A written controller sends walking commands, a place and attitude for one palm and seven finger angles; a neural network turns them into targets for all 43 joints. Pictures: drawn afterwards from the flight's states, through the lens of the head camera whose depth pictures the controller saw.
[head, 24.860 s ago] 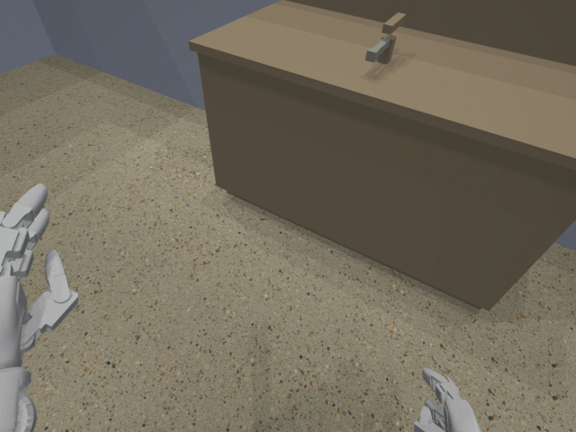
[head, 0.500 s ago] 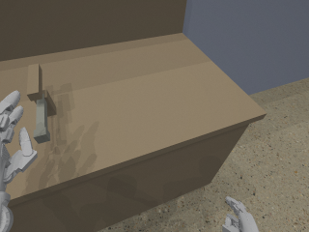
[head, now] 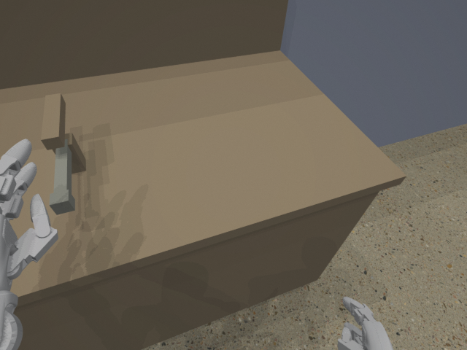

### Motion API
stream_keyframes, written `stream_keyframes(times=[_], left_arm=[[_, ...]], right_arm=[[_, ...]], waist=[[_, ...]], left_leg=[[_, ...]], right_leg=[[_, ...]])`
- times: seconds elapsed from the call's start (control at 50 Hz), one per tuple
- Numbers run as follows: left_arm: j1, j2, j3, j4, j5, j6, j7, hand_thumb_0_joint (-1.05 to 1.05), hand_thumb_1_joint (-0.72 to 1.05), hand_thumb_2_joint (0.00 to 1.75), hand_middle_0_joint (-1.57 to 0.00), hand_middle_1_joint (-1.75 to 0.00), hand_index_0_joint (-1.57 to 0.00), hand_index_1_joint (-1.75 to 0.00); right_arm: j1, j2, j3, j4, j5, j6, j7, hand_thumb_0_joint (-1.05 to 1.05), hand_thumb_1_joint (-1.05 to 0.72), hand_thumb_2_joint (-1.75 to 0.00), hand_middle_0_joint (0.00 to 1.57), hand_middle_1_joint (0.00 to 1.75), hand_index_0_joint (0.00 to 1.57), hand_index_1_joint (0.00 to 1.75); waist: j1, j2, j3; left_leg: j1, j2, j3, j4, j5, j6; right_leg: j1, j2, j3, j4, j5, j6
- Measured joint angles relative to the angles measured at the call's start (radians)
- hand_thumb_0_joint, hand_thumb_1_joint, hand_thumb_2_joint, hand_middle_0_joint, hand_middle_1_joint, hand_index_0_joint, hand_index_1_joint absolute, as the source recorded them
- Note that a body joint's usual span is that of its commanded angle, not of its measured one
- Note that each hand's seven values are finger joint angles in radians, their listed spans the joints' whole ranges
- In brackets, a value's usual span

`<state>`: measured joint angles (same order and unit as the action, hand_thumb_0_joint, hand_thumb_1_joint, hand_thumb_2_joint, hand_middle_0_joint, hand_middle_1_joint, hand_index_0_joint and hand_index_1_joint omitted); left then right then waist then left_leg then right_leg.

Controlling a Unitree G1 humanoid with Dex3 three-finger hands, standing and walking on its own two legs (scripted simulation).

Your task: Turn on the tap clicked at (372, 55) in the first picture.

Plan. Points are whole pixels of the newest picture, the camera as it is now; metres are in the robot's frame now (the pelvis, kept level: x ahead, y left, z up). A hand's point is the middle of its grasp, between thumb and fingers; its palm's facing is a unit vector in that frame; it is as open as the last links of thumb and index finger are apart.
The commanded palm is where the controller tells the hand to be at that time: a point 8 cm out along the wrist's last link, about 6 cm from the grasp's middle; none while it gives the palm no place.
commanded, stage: shuffle to correct the standing spot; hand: left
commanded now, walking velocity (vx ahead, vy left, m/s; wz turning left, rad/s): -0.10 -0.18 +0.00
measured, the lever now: (62, 202) +0.32 +0.31 +0.08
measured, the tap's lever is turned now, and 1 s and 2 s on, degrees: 0 0 0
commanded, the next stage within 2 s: come to a stop and stand still in 1.64 s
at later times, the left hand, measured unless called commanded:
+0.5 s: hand (41, 248) +0.19 +0.24 +0.17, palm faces +0.40 -0.86 -0.32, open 7.4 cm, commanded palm +0.14 +0.28 +0.18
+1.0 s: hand (24, 238) +0.21 +0.27 +0.17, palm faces +0.39 -0.86 -0.34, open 7.4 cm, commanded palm +0.15 +0.30 +0.18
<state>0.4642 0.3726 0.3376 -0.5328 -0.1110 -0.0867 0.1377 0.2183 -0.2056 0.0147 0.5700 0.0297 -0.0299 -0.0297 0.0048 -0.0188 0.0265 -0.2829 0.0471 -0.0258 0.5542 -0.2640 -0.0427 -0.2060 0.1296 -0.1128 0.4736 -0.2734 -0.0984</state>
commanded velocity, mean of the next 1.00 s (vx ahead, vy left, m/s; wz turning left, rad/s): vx -0.08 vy -0.18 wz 0.00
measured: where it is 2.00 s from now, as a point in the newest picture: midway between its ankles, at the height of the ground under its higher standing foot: outside the picture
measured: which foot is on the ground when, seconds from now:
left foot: down 0.00-1.00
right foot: down 0.00-1.00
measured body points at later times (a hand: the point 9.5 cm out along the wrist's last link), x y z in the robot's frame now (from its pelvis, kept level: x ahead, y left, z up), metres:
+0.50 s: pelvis -0.02 +0.00 +0.00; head -0.01 +0.01 +0.45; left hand +0.17 +0.29 +0.19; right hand +0.15 -0.23 -0.08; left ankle +0.02 +0.15 -0.73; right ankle -0.01 -0.02 -0.73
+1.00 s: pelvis -0.01 +0.02 +0.00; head +0.00 +0.03 +0.45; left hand +0.18 +0.31 +0.19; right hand +0.15 -0.21 -0.08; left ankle +0.02 +0.15 -0.73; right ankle -0.01 -0.02 -0.73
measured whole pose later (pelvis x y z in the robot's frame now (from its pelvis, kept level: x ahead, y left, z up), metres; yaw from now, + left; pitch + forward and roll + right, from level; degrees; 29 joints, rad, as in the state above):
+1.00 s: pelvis -0.01 +0.02 +0.00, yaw +0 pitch +0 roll -1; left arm 0.47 0.39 0.35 -0.54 -0.11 -0.08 0.14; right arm 0.24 -0.20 0.02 0.56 0.03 -0.04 -0.03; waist 0.01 -0.01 0.02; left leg -0.30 0.04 0.00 0.56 -0.26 -0.01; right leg -0.22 0.11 -0.11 0.46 -0.25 -0.08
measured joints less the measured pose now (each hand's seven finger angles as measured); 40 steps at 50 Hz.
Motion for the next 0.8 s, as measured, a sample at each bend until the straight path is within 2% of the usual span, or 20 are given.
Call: stream_keyframes(times=[0.04, 0.06, 0.22, 0.3, 0.38, 0.44, 0.48, 0.54, 0.58, 0.64, 0.8], left_arm=[[-0.004, 0.008, 0.004, -0.006, 0.008, 0.0, -0.003, 0.02, 0.89, 0.9, -0.21, -0.3, -0.21, -0.3], [-0.007, 0.014, 0.008, -0.01, 0.011, 0.0, -0.005, 0.02, 0.89, 0.9, -0.21, -0.3, -0.21, -0.3], [0.023, 0.042, 0.023, -0.009, 0.009, 0.002, -0.025, 0.01, 0.89, 0.9, -0.21, -0.3, -0.21, -0.3], [0.043, 0.034, 0.012, 0.0, -0.002, 0.01, -0.023, 0.01, 0.89, 0.9, -0.21, -0.3, -0.21, -0.3], [0.029, 0.013, -0.004, 0.003, -0.008, 0.011, -0.009, 0.01, 0.89, 0.9, -0.21, -0.3, -0.21, -0.3], [0.012, 0.001, -0.011, -0.003, -0.006, 0.005, 0.003, 0.02, 0.89, 0.9, -0.21, -0.3, -0.21, -0.3], [0.006, -0.004, -0.009, -0.007, -0.004, 0.001, 0.009, 0.02, 0.89, 0.9, -0.21, -0.3, -0.21, -0.3], [-0.004, -0.002, -0.004, -0.002, 0.005, -0.002, 0.011, 0.02, 0.89, 0.9, -0.21, -0.3, -0.21, -0.3], [-0.007, 0.007, 0.004, 0.002, 0.009, 0.001, 0.009, 0.01, 0.89, 0.9, -0.21, -0.3, -0.21, -0.3], [-0.011, 0.019, 0.009, 0.01, 0.013, 0.005, 0.002, 0.01, 0.89, 0.9, -0.21, -0.3, -0.21, -0.3], [0.034, 0.021, -0.002, -0.003, 0.0, 0.011, -0.009, 0.01, 0.89, 0.9, -0.21, -0.3, -0.21, -0.3]], right_arm=[[-0.005, -0.002, -0.003, -0.014, -0.004, 0.0, 0.0, 0.02, -0.9, -0.9, 0.2, 0.3, 0.2, 0.3], [-0.01, -0.002, -0.003, -0.02, -0.004, 0.0, 0.001, 0.02, -0.9, -0.9, 0.2, 0.3, 0.2, 0.3], [-0.042, 0.004, -0.001, -0.054, 0.003, 0.002, 0.011, 0.01, -0.9, -0.9, 0.2, 0.3, 0.21, 0.3], [-0.036, 0.005, -0.001, -0.046, 0.01, 0.0, 0.008, 0.01, -0.9, -0.9, 0.2, 0.3, 0.21, 0.3], [-0.012, 0.002, -0.002, -0.021, 0.015, -0.007, 0.003, 0.01, -0.9, -0.9, 0.2, 0.3, 0.21, 0.3], [0.007, 0.002, -0.002, -0.005, 0.013, -0.009, -0.001, 0.02, -0.9, -0.9, 0.2, 0.3, 0.21, 0.3], [0.012, 0.0, 0.0, -0.001, 0.009, -0.009, -0.003, 0.02, -0.9, -0.9, 0.2, 0.3, 0.21, 0.3], [0.015, -0.004, 0.001, -0.009, 0.003, -0.006, -0.003, 0.02, -0.9, -0.9, 0.2, 0.3, 0.2, 0.3], [0.009, -0.004, 0.001, -0.017, 0.004, -0.005, -0.001, 0.02, -0.9, -0.9, 0.2, 0.3, 0.2, 0.3], [0.0, -0.001, 0.001, -0.033, 0.003, -0.005, 0.003, 0.02, -0.9, -0.9, 0.2, 0.3, 0.2, 0.3], [-0.003, 0.005, 0.002, -0.034, 0.009, -0.014, 0.006, 0.01, -0.9, -0.9, 0.2, 0.3, 0.21, 0.3]], waist=[[0.001, 0.006, 0.006], [0.001, 0.01, 0.012], [-0.002, 0.043, 0.033], [0.001, 0.042, 0.027], [0.004, 0.032, 0.013], [0.007, 0.016, 0.004], [0.008, 0.009, 0.001], [0.005, 0.016, -0.001], [0.001, 0.023, 0.005], [-0.004, 0.032, 0.014], [-0.008, 0.038, 0.019]], left_leg=[[0.002, 0.001, 0.0, -0.014, 0.009, 0.0], [0.001, 0.002, -0.001, -0.018, 0.013, 0.0], [-0.019, 0.012, 0.0, -0.013, 0.024, -0.002], [-0.031, 0.013, -0.001, 0.015, 0.013, 0.018], [-0.034, 0.017, -0.002, 0.039, -0.008, 0.046], [-0.026, 0.016, 0.001, 0.03, -0.004, 0.043], [-0.016, 0.015, 0.005, 0.015, 0.007, 0.03], [-0.011, 0.016, 0.007, -0.004, 0.023, 0.008], [-0.012, 0.016, 0.011, -0.01, 0.029, 0.006], [-0.02, 0.015, 0.014, -0.01, 0.034, 0.007], [-0.048, 0.015, 0.019, 0.035, 0.009, 0.026]], right_leg=[[0.001, 0.0, 0.001, -0.011, 0.005, 0.03], [0.003, 0.001, 0.0, -0.019, 0.011, 0.032], [-0.007, 0.013, 0.0, -0.042, 0.04, -0.018], [-0.015, 0.016, -0.004, -0.022, 0.034, -0.044], [-0.011, 0.016, -0.016, -0.017, 0.029, -0.047], [-0.004, 0.01, -0.02, -0.019, 0.027, -0.037], [-0.001, 0.007, -0.017, -0.02, 0.028, -0.026], [0.0, 0.005, -0.014, -0.029, 0.033, 0.015], [-0.002, 0.004, -0.01, -0.035, 0.039, 0.026], [-0.009, 0.004, -0.009, -0.038, 0.047, 0.016], [-0.03, 0.004, -0.007, -0.012, 0.041, -0.039]])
